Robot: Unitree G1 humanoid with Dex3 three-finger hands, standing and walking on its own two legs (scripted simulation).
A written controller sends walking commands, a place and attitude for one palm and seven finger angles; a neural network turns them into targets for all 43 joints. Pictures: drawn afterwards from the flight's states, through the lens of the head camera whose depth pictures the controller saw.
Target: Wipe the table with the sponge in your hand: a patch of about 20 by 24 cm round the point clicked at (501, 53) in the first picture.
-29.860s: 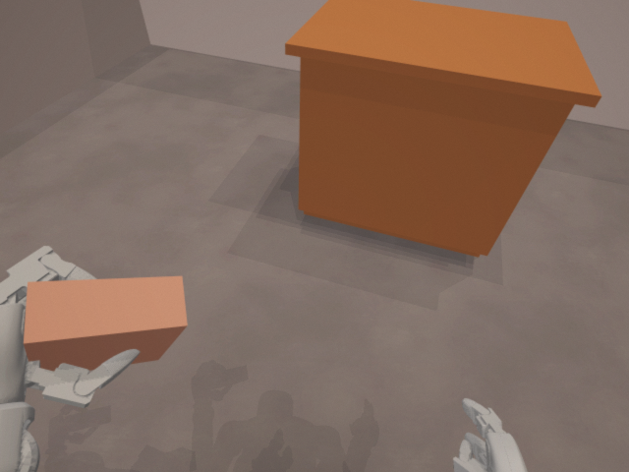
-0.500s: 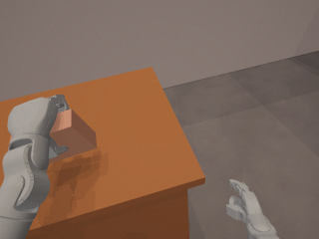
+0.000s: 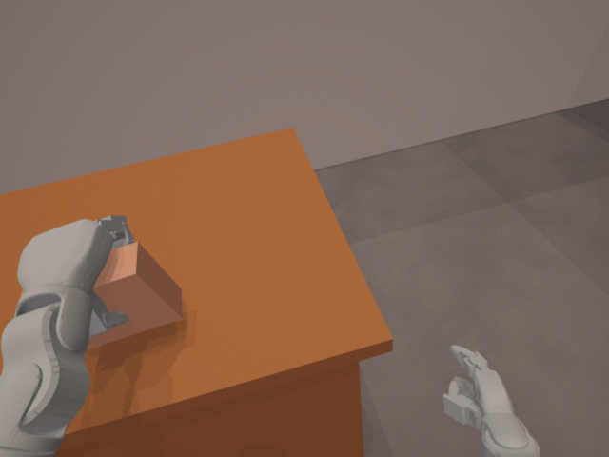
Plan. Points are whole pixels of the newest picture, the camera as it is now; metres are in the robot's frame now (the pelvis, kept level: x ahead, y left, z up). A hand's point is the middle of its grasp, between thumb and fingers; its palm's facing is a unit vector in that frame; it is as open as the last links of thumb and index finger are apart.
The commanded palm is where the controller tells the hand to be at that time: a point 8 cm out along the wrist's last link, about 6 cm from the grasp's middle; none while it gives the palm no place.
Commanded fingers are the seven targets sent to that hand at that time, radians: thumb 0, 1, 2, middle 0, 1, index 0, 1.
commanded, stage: lower the sponge onto the table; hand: left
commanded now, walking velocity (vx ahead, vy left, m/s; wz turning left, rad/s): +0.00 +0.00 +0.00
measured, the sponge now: (118, 306) +0.24 +0.29 +0.11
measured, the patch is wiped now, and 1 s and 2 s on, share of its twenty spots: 0.00 0.05 0.55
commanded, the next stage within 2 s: wipe forward along the first lane in 0.98 s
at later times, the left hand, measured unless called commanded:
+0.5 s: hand (123, 297) +0.25 +0.28 +0.13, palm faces +0.04 -0.10 -0.99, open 9.4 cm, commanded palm +0.21 +0.27 +0.20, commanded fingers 0.00 0.10 1.30 -1.20 -1.60 -1.20 -1.60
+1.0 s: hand (123, 298) +0.25 +0.28 +0.12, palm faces +0.05 -0.06 -1.00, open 9.4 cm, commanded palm +0.21 +0.27 +0.18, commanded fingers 0.00 0.10 1.30 -1.20 -1.60 -1.20 -1.60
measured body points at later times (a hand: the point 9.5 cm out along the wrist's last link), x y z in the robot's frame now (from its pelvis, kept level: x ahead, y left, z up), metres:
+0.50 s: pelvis +0.00 +0.01 +0.00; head -0.01 -0.04 +0.45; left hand +0.24 +0.28 +0.18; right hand +0.26 -0.18 -0.08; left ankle +0.03 +0.12 -0.74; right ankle +0.01 -0.08 -0.74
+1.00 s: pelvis +0.01 +0.01 +0.00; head +0.00 -0.04 +0.45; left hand +0.24 +0.28 +0.18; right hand +0.27 -0.18 -0.08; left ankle +0.03 +0.12 -0.74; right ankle +0.01 -0.08 -0.74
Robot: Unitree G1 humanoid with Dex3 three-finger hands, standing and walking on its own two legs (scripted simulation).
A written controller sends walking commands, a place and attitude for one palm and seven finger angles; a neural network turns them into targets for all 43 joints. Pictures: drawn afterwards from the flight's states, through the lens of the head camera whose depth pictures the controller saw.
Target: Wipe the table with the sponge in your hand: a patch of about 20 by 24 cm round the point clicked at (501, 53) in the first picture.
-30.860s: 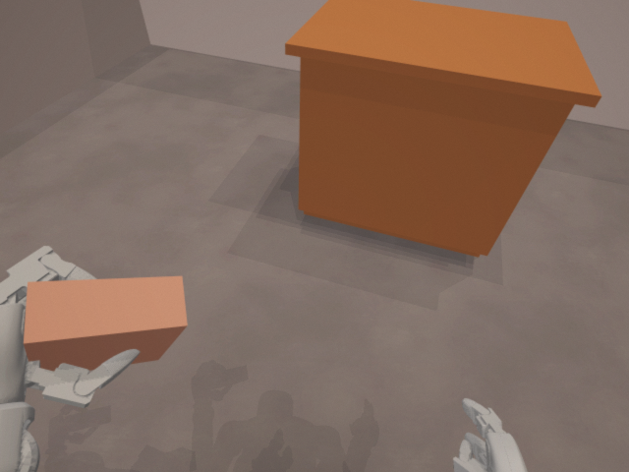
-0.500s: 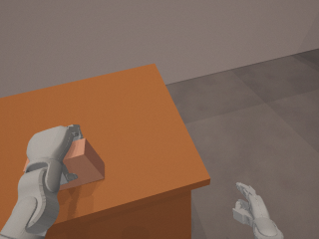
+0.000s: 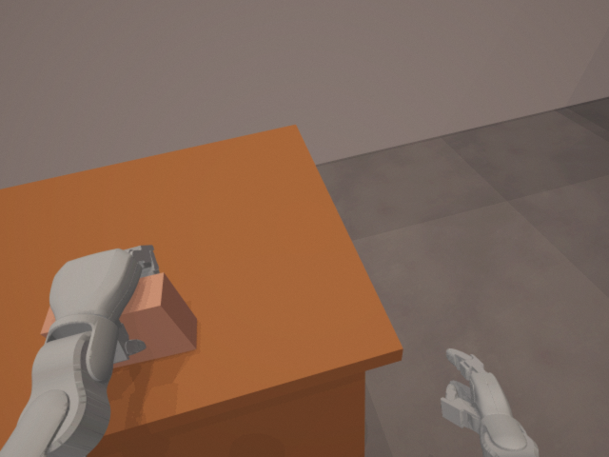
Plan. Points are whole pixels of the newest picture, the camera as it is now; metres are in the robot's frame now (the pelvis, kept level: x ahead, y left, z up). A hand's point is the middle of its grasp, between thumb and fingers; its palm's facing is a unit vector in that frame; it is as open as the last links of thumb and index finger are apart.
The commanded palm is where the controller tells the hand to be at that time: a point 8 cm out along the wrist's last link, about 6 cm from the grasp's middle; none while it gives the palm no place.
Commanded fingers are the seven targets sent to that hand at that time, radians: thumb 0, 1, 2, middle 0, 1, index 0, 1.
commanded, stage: wipe forward along the first lane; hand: left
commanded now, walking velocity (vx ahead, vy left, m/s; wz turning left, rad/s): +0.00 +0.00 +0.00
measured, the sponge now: (135, 332) +0.23 +0.27 +0.07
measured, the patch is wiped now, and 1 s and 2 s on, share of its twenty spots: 0.05 0.55 0.65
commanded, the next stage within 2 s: slide across to the middle lane in 1.70 s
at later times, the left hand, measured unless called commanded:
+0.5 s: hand (130, 287) +0.27 +0.27 +0.12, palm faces +0.00 -0.03 -1.00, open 9.4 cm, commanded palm +0.25 +0.27 +0.16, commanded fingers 0.00 0.10 1.30 -1.20 -1.60 -1.20 -1.60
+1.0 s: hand (135, 264) +0.30 +0.29 +0.12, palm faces -0.07 +0.00 -1.00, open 9.4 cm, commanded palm +0.29 +0.29 +0.14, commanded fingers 0.00 0.10 1.30 -1.20 -1.60 -1.20 -1.60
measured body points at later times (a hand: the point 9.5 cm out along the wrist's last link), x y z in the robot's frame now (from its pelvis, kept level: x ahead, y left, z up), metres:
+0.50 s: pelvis -0.01 -0.02 +0.00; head -0.02 -0.08 +0.44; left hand +0.26 +0.27 +0.18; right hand +0.22 -0.23 -0.10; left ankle +0.02 +0.11 -0.74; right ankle -0.01 -0.09 -0.74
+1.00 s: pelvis -0.02 -0.04 -0.01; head -0.02 -0.09 +0.44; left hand +0.30 +0.28 +0.17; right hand +0.16 -0.29 -0.13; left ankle +0.02 +0.11 -0.74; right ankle -0.01 -0.09 -0.74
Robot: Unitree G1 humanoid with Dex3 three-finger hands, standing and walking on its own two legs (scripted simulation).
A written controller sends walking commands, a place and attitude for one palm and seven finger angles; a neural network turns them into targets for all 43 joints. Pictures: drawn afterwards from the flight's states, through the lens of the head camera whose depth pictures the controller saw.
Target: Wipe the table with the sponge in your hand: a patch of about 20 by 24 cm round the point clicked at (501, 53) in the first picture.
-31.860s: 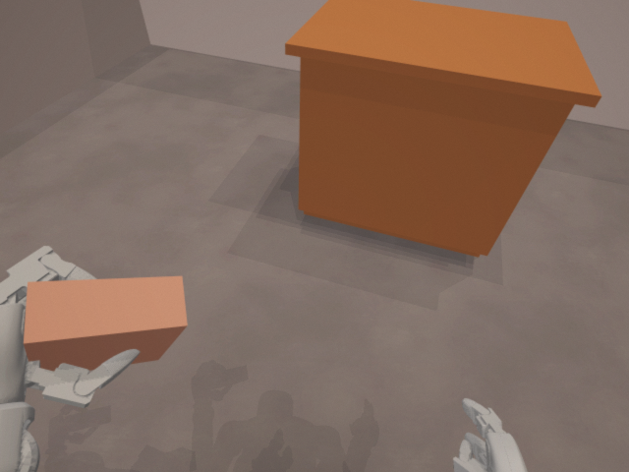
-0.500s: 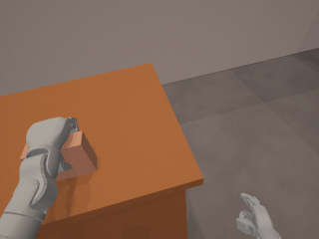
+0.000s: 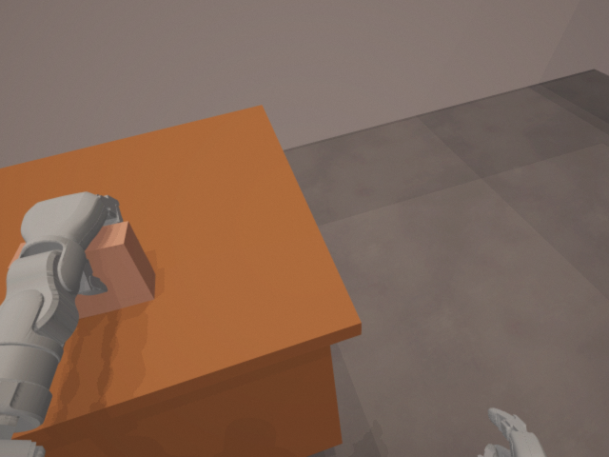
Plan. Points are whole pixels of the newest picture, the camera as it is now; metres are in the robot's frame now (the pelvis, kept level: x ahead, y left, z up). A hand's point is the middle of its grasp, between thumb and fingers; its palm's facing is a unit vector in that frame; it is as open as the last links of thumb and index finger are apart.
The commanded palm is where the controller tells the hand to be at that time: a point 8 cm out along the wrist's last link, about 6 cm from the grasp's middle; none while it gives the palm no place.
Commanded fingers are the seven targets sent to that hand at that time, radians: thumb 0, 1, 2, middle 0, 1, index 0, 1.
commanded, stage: wipe forward along the first lane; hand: left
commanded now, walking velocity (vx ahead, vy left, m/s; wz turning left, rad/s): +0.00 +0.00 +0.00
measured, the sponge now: (97, 282) +0.31 +0.33 +0.08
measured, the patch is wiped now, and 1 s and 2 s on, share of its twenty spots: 0.55 0.65 0.75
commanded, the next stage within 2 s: slide across to the middle lane in 0.70 s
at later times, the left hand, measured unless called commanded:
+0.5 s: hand (92, 226) +0.37 +0.34 +0.13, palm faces -0.10 +0.01 -0.99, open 9.4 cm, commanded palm +0.37 +0.35 +0.15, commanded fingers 0.00 0.10 1.30 -1.20 -1.60 -1.20 -1.60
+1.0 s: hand (97, 206) +0.41 +0.36 +0.13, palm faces -0.10 +0.04 -0.99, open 9.4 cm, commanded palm +0.41 +0.34 +0.17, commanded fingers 0.00 0.10 1.30 -1.20 -1.60 -1.20 -1.60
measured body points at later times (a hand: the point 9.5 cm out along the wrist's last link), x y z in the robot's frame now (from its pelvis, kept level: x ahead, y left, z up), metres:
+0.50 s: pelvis +0.00 +0.00 -0.01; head +0.01 -0.04 +0.44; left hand +0.37 +0.34 +0.19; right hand +0.12 -0.27 -0.14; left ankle +0.04 +0.14 -0.73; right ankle +0.01 -0.05 -0.73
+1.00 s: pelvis +0.01 +0.04 +0.00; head +0.04 +0.00 +0.45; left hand +0.41 +0.35 +0.18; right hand +0.11 -0.23 -0.14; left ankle +0.04 +0.15 -0.73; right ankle +0.01 -0.05 -0.73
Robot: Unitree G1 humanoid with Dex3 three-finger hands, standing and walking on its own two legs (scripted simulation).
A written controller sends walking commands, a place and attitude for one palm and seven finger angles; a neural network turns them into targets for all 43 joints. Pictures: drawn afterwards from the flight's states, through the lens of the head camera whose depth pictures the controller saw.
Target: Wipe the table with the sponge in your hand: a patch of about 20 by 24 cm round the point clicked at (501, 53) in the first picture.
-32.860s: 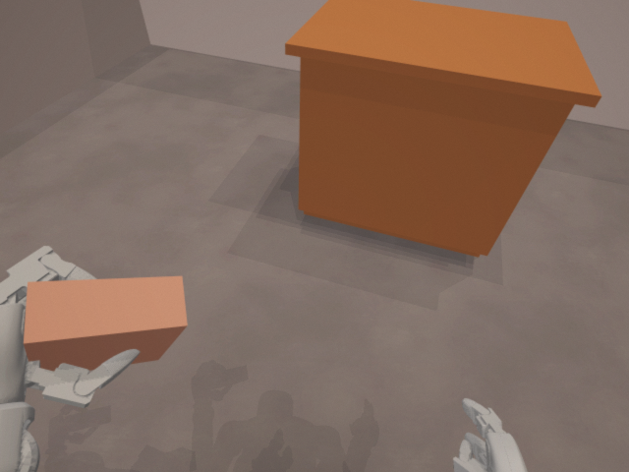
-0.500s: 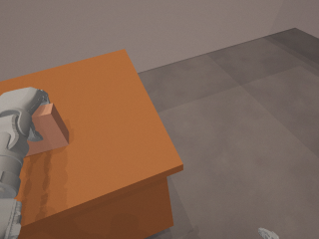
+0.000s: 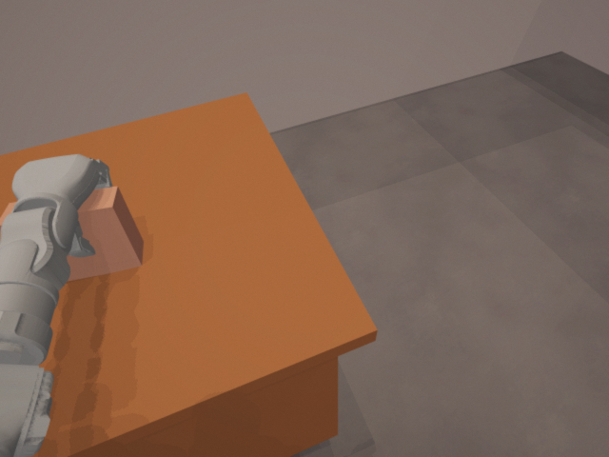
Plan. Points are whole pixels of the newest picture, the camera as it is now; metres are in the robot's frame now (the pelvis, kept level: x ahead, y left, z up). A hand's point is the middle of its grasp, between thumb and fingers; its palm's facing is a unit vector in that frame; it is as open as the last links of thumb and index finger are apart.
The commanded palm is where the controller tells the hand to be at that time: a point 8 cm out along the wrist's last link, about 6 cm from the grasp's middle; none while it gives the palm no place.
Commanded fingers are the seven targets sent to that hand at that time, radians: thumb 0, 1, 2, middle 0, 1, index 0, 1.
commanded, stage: slide across to the middle lane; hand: left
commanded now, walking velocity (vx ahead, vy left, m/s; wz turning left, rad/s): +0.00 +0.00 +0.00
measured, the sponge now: (85, 246) +0.37 +0.34 +0.08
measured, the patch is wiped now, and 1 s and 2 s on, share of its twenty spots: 0.65 0.75 0.80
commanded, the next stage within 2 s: wipe back along the middle lane in 0.44 s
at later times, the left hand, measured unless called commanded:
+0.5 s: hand (125, 189) +0.43 +0.28 +0.13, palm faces +0.03 +0.00 -1.00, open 9.5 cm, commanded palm +0.41 +0.26 +0.18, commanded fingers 0.00 0.10 1.30 -1.20 -1.60 -1.20 -1.60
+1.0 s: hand (143, 202) +0.41 +0.25 +0.13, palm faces +0.07 -0.03 -1.00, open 9.4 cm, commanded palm +0.36 +0.24 +0.16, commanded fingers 0.00 0.10 1.30 -1.20 -1.60 -1.20 -1.60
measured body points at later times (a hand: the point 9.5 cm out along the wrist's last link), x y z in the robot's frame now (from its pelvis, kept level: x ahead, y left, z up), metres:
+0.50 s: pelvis +0.03 +0.04 +0.01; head +0.05 +0.01 +0.46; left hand +0.43 +0.28 +0.19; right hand +0.24 -0.17 -0.11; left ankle +0.03 +0.11 -0.73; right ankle +0.00 -0.09 -0.73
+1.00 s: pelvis +0.04 +0.01 +0.01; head +0.04 -0.03 +0.45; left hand +0.40 +0.24 +0.19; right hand +0.25 -0.21 -0.10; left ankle +0.03 +0.11 -0.73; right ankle +0.00 -0.09 -0.73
